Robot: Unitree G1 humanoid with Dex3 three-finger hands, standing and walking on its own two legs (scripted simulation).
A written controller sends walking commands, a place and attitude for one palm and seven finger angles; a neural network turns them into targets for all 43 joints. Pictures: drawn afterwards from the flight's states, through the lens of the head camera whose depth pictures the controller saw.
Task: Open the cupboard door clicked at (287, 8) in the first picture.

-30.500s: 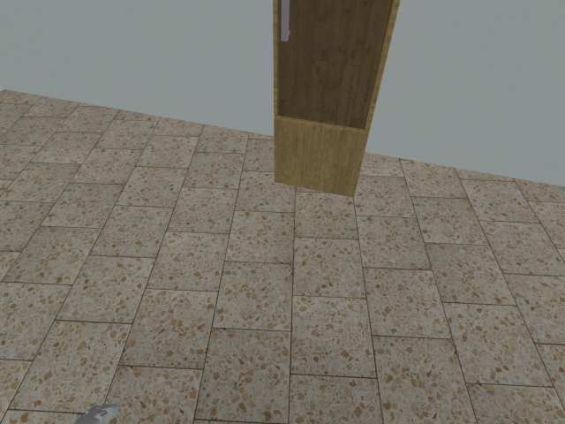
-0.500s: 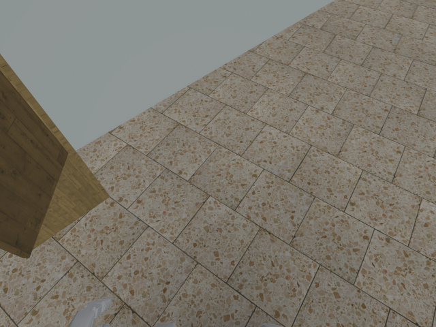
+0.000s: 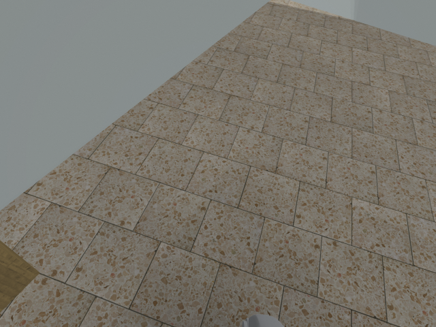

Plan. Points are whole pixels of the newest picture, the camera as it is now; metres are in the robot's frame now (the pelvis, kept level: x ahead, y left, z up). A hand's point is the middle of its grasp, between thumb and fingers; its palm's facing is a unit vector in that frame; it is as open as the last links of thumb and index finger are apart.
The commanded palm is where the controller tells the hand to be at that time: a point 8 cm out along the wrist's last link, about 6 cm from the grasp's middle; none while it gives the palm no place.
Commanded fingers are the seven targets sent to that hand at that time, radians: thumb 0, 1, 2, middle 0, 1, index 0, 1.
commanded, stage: walk to a spot facing it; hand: left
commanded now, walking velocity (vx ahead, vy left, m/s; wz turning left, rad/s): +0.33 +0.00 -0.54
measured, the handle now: out of the picture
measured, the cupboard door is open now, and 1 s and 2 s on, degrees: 49 49 49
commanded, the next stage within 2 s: turn to face it in 0.90 s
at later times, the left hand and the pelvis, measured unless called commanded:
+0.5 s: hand (193, 234) +0.34 +0.07 -0.16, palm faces -0.22 -0.95 -0.23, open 7.2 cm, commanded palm none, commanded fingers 0.00 0.90 0.90 -0.20 -0.30 -0.20 -0.30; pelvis +0.21 -0.10 +0.00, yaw -13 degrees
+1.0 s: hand (209, 192) +0.48 +0.04 -0.18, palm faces -0.21 -0.97 -0.13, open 7.4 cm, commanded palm none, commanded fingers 0.00 0.90 0.90 -0.20 -0.30 -0.20 -0.30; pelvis +0.48 -0.12 -0.01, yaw -18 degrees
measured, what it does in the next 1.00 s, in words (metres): walks ahead, turning right: right foot, then left foot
